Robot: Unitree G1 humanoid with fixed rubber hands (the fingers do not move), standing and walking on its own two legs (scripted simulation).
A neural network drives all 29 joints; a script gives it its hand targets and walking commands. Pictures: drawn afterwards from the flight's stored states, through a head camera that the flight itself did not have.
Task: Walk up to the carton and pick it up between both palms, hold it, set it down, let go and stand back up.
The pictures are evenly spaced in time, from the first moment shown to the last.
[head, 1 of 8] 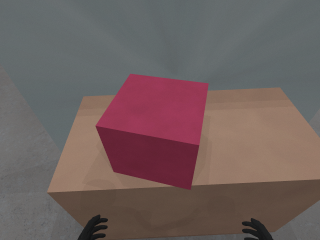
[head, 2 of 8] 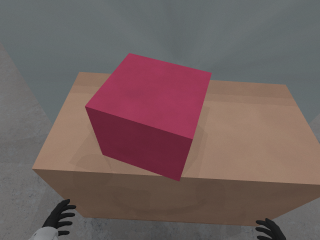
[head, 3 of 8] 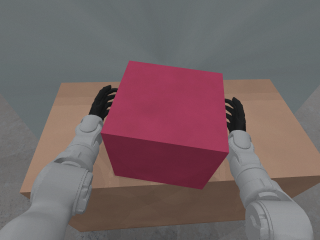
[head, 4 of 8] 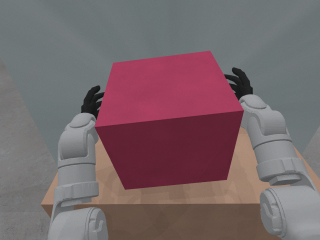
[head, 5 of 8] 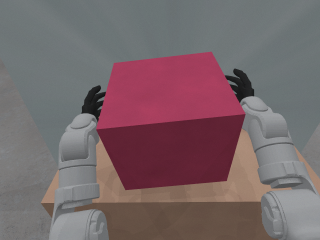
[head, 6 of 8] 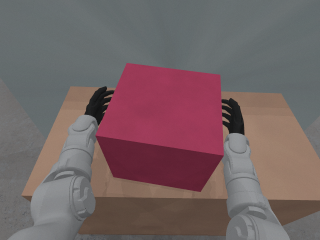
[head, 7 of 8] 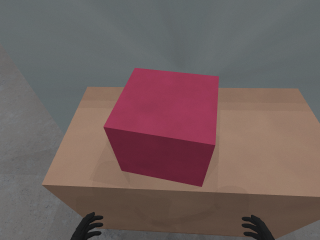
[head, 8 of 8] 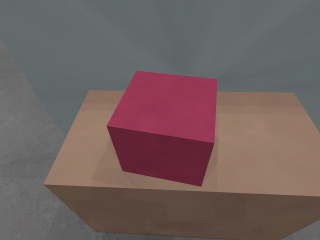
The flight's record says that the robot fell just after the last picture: no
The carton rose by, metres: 0.20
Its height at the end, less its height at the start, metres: +0.00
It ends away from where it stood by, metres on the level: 0.04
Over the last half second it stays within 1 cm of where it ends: yes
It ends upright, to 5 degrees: yes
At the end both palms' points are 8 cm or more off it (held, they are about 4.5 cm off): yes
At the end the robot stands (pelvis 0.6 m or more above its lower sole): yes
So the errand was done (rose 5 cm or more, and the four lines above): yes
